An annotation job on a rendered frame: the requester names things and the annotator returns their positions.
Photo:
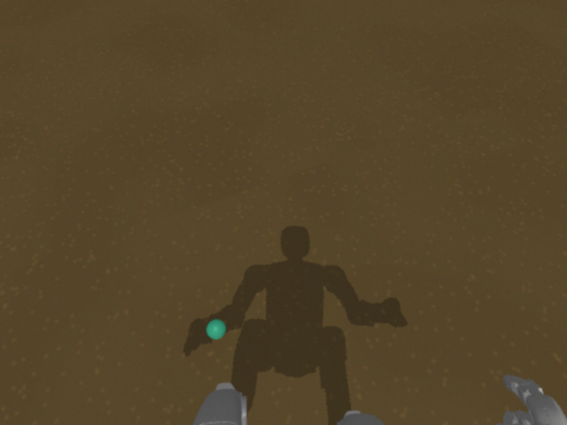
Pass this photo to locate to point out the ball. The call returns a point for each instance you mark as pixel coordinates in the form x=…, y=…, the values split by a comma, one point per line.
x=216, y=329

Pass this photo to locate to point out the right robot hand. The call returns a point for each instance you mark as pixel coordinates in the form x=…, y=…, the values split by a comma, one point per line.
x=542, y=410

